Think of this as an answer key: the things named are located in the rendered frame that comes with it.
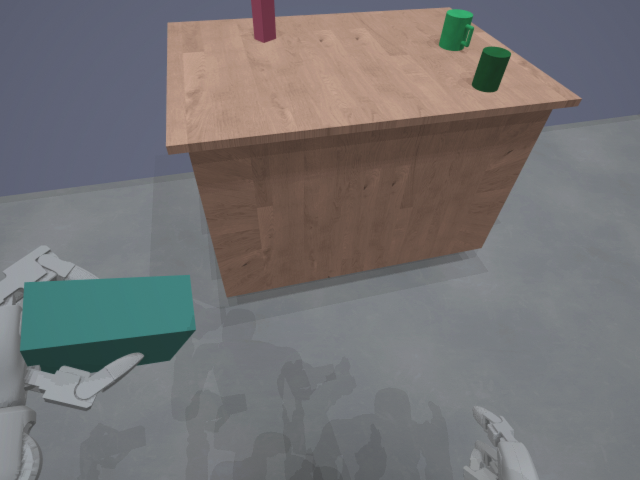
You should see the table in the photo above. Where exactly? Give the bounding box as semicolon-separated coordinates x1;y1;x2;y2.
166;7;582;297

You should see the sponge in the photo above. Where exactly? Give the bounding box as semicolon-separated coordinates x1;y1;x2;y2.
20;275;196;374

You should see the left robot forearm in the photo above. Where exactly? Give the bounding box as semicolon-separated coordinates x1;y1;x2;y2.
0;406;43;480

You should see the left robot hand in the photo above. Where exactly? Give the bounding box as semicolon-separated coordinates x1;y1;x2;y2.
0;245;144;411

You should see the right robot hand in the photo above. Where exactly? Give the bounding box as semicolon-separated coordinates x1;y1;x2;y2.
464;406;539;480

